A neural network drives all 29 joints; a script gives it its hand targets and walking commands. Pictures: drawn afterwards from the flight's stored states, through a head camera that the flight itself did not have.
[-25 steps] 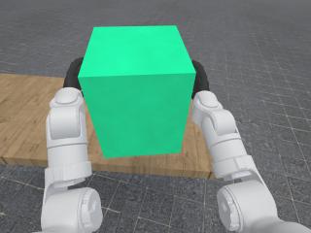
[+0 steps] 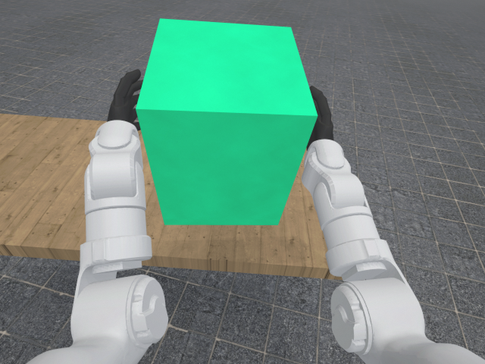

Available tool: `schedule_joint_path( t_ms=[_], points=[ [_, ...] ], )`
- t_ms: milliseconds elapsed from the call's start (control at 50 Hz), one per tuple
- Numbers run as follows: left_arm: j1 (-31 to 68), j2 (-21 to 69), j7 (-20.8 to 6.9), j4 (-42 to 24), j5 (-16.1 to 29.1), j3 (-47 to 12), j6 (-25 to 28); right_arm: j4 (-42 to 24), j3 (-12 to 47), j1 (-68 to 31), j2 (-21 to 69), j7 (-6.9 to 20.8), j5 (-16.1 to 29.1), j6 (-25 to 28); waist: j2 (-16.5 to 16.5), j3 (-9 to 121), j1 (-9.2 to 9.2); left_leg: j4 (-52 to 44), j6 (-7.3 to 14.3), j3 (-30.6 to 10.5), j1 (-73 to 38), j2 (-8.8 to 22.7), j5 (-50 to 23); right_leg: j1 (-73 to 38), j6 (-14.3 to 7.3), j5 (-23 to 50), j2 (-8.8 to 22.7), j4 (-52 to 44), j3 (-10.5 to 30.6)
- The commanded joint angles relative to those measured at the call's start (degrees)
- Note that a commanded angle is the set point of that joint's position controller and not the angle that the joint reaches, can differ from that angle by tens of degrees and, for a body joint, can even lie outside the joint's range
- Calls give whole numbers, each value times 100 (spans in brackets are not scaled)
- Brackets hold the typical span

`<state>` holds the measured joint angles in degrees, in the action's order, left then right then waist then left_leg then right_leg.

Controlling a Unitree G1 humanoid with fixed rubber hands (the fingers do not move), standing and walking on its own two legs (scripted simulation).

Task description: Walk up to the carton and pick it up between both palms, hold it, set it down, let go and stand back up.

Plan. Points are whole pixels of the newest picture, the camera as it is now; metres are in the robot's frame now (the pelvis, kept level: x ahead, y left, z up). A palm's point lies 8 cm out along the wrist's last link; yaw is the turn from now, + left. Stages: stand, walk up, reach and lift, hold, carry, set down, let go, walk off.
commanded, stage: set down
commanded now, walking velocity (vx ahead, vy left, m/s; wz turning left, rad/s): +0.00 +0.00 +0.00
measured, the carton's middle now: (224, 131) +0.42 -0.01 +0.21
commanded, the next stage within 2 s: none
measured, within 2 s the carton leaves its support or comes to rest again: neither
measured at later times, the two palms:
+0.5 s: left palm (134, 155) +0.42 +0.14 +0.17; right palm (305, 164) +0.39 -0.15 +0.16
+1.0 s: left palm (144, 168) +0.43 +0.14 +0.13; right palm (303, 173) +0.41 -0.15 +0.12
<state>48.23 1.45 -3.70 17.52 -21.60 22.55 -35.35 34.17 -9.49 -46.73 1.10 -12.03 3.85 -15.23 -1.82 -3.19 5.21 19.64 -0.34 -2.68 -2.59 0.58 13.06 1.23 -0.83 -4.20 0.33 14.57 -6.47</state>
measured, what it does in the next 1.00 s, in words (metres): stands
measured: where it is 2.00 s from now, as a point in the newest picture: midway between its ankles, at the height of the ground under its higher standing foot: outside the picture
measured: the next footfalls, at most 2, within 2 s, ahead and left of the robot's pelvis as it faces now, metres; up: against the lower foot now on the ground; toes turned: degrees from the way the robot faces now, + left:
none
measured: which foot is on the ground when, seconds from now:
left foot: down 0.00-1.00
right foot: down 0.00-1.00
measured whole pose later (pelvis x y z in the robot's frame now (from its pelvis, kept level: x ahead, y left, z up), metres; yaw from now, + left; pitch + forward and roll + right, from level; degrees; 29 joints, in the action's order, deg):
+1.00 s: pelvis +0.03 +0.01 +0.00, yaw +1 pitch -3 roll -2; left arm 41.9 1.5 2.2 34.7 -15.3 16.5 -16.6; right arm 45.9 -15.2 -39.6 1.5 -8.7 -3.4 4.0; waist -1.1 -3.0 4.2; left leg 20.0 -0.5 -4.1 2.8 0.6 14.2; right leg 5.0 -0.3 -4.7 0.4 12.7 -8.0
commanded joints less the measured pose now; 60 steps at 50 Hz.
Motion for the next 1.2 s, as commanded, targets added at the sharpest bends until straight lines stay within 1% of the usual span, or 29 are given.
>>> schedule_joint_path(
  t_ms=[0, 60, 100, 140, 180, 220, 300, 340, 360, 420, 440, 460, 500, 540, 600, 640, 680, 760, 800, 840, 860, 940, 1000, 1020, 1040, 1060, 1080, 1100, 1180],
  points=[
    [2446, 2649, -1049, 329, 313, -1646, 355, -1021, 1374, -3976, 2539, 928, -231, 1179, 28, 1562, -172, -744, 132, 568, 1201, -300, -267, -2124, 229, -282, -135, -25, -145],
    [2183, 2591, -1081, 259, 290, -1690, 472, -1060, 1387, -3722, 2464, 941, -357, 1535, 15, 1626, -167, -675, 132, 620, 1181, -327, -621, -2327, 272, 121, -102, 4, -196],
    [2186, 2753, -1024, -65, 427, -2032, 619, -1355, 1563, -3793, 2418, 913, -304, 1827, 159, 2121, -100, -452, 3, 624, 886, -341, -1324, -2412, 256, 741, -134, 90, -258],
    [2266, 2982, -918, -376, 692, -2534, 824, -1701, 1856, -3962, 2438, 860, -230, 2109, 191, 2663, 1, -132, -156, 570, 520, -338, -2190, -2395, 254, 1402, -205, 191, -327],
    [2385, 3222, -780, -604, 909, -3037, 1035, -1928, 2119, -3988, 2478, 805, -135, 2308, 370, 3101, 113, 129, -306, 493, 239, -305, -2891, -2349, 239, 1852, -245, 262, -361],
    [2515, 3368, -631, -833, 1094, -3439, 1216, -2210, 2350, -4072, 2501, 778, -44, 2425, 381, 3467, 194, 291, -371, 376, 114, -281, -3248, -2254, 231, 2059, -273, 277, -346],
    [2640, 3515, -369, -1077, 1346, -3922, 1426, -2238, 2652, -3908, 2584, 765, 92, 2411, 420, 3817, 249, 432, -440, 215, -123, -227, -3718, -1929, 233, 2125, -284, 338, -306],
    [2563, 3492, -306, -1033, 1337, -3952, 1425, -2095, 2657, -3697, 2582, 767, 141, 2327, 471, 3680, 273, 430, -440, 182, -125, -217, -3659, -1826, 217, 1998, -292, 320, -268],
    [2485, 3517, -296, -932, 1306, -3904, 1401, -2075, 2663, -3713, 2543, 764, 158, 2292, 440, 3582, 232, 399, -438, 151, -76, -211, -3577, -1778, 217, 1903, -290, 303, -262],
    [2405, 3369, -362, -256, 1101, -3441, 1287, -1480, 2248, -3651, 2402, 819, 28, 2092, 400, 2836, 120, 78, -378, 195, 393, -225, -2397, -1614, 171, 1131, -239, 144, -237],
    [2274, 3358, -388, -89, 1040, -3306, 1231, -1394, 2141, -3622, 2374, 854, -1, 2067, 422, 2669, 51, -13, -336, 201, 514, -212, -2171, -1623, 146, 960, -218, 128, -215],
    [2210, 3344, -402, 38, 968, -3141, 1177, -1316, 2050, -3639, 2314, 894, -29, 2053, 384, 2580, -45, -109, -316, 208, 597, -195, -2014, -1622, 149, 795, -232, 111, -263],
    [2186, 3297, -421, 181, 879, -2960, 1117, -1079, 1841, -3590, 2211, 939, -87, 2019, 424, 2369, -47, -141, -311, 249, 585, -161, -2019, -1556, 121, 676, -242, 91, -257],
    [2271, 3301, -424, 160, 852, -2844, 1142, -1022, 1752, -3661, 2236, 988, -59, 2037, 438, 2437, -108, -108, -349, 259, 471, -154, -2298, -1510, 97, 790, -272, 89, -268],
    [2381, 3378, -396, 333, 846, -2725, 1253, -846, 1594, -3771, 2234, 1047, -125, 2117, 429, 2571, -120, -30, -420, 272, 296, -130, -2598, -1454, 82, 835, -320, 50, -285],
    [2491, 3440, -351, 360, 873, -2778, 1381, -756, 1490, -3754, 2256, 1090, -231, 2205, 537, 2717, -84, 19, -473, 285, 131, -114, -2840, -1365, 73, 907, -336, 47, -299],
    [2458, 3408, -346, 665, 811, -2658, 1473, -583, 1351, -3762, 2269, 1108, -375, 2251, 449, 2604, -97, 14, -472, 319, 194, -132, -2649, -1384, 62, 854, -326, -11, -321],
    [2561, 3477, -330, 710, 928, -2763, 1732, -618, 1363, -3775, 2387, 1084, -527, 2398, 346, 2948, 12, 116, -486, 349, 158, -162, -3028, -1621, 128, 1509, -324, 106, -295],
    [2626, 3459, -339, 721, 985, -2762, 1872, -583, 1376, -3741, 2492, 1072, -598, 2430, 230, 3123, 15, 95, -469, 388, 258, -239, -2891, -1798, 174, 1795, -280, 142, -272],
    [2795, 3483, -324, 797, 1025, -2785, 2022, -505, 1313, -3746, 2590, 1062, -677, 2452, 297, 3217, 38, 8, -422, 389, 527, -270, -2515, -1939, 198, 1914, -219, 224, -223],
    [2906, 3541, -308, 772, 1080, -2843, 2102, -563, 1329, -3795, 2651, 1058, -728, 2496, 258, 3395, 81, 16, -423, 366, 554, -254, -2578, -2011, 197, 2039, -219, 260, -211],
    [3066, 3574, -245, 968, 1088, -2881, 2364, -380, 1285, -3732, 2760, 1073, -815, 2544, 382, 3674, 62, 20, -443, 393, 604, -297, -2578, -2012, 232, 2210, -183, 317, -195],
    [3041, 3490, -242, 1380, 993, -2668, 2453, -65, 1185, -3704, 2781, 1092, -908, 2520, 292, 3357, 5, -70, -394, 425, 884, -300, -2221, -2044, 242, 2120, -149, 332, -163],
    [2987, 3455, -261, 1548, 963, -2493, 2466, -36, 1111, -3744, 2805, 1101, -961, 2508, 185, 3318, -59, -144, -358, 447, 1010, -306, -1976, -2092, 270, 2040, -132, 324, -143],
    [3350, 3435, -283, 1238, 1003, -2397, 2599, -201, 1341, -4099, 3006, 1147, -1006, 2452, -66, 3874, -466, -257, -227, 538, 1422, -319, -1949, -2441, 347, 2422, -83, 433, -24],
    [3304, 3384, -270, 1417, 963, -2335, 2614, -72, 1323, -3990, 3104, 1185, -1022, 2423, 32, 3878, -380, -324, -207, 524, 1558, -297, -1867, -2632, 344, 2596, -62, 511, 13],
    [3203, 3351, -267, 1535, 960, -2230, 2621, -6, 1269, -4021, 3098, 1229, -1054, 2404, 8, 3774, -450, -316, -208, 530, 1637, -303, -1869, -2745, 341, 2613, -68, 529, -5],
    [3224, 3325, -277, 1641, 923, -2140, 2628, 89, 1180, -3984, 3080, 1247, -1094, 2401, -9, 3648, -436, -356, -199, 560, 1622, -302, -1775, -2725, 350, 2552, -62, 503, 12],
    [3244, 3158, -355, 2121, 697, -1702, 2656, 547, 666, -3808, 2972, 1292, -1386, 2402, -17, 3093, -431, -550, -161, 684, 1689, -266, -1274, -2488, 337, 1962, -25, 354, 7]
  ],
)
